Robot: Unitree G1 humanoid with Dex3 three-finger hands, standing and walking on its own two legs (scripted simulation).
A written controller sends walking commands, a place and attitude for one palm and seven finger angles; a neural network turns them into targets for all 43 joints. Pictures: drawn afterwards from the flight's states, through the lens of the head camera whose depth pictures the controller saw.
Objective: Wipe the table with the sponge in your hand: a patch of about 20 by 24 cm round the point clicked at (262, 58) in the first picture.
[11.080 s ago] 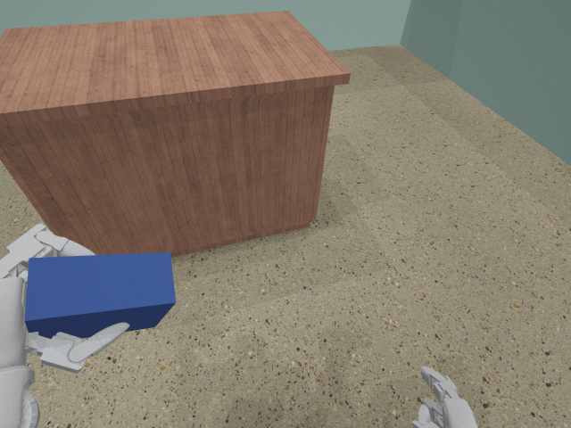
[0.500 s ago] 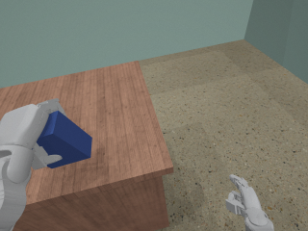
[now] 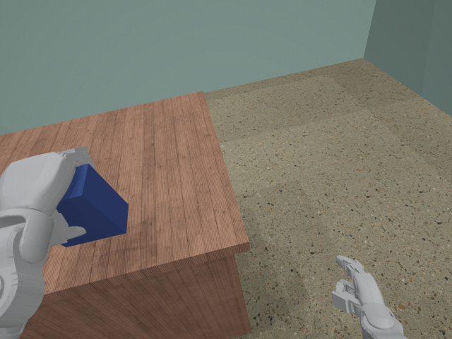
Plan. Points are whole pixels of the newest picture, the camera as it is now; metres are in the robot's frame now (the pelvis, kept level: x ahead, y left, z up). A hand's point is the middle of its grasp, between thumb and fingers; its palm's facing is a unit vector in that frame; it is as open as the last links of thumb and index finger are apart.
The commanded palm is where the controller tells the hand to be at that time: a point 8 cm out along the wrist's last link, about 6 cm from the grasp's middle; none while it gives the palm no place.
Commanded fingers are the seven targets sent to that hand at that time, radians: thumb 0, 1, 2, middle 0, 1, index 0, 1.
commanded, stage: turn the palm down, sponge in hand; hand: left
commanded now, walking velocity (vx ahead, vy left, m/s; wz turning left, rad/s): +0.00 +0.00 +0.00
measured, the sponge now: (84, 214) +0.24 +0.28 +0.14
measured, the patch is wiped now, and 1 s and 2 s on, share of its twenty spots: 0.00 0.00 0.00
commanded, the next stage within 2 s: move the sponge above the wiping area in 0.22 s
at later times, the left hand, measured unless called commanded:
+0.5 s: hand (66, 203) +0.23 +0.28 +0.18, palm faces +0.13 -0.03 -0.99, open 10.0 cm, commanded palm +0.19 +0.28 +0.26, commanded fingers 0.00 0.10 1.30 -1.20 -1.60 -1.20 -1.60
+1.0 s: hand (60, 205) +0.24 +0.31 +0.16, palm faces +0.08 -0.04 -1.00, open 10.0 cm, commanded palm +0.20 +0.30 +0.24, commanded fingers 0.00 0.10 1.30 -1.20 -1.60 -1.20 -1.60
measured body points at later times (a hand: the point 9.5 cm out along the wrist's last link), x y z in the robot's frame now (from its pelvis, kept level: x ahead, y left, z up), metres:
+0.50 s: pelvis +0.00 -0.01 +0.00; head -0.02 -0.07 +0.44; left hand +0.22 +0.28 +0.24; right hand +0.25 -0.21 -0.09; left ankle +0.01 +0.11 -0.75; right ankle +0.02 -0.09 -0.75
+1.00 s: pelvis +0.00 +0.01 +0.00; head -0.01 -0.04 +0.45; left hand +0.23 +0.31 +0.22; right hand +0.25 -0.20 -0.09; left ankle +0.01 +0.11 -0.75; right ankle +0.02 -0.09 -0.75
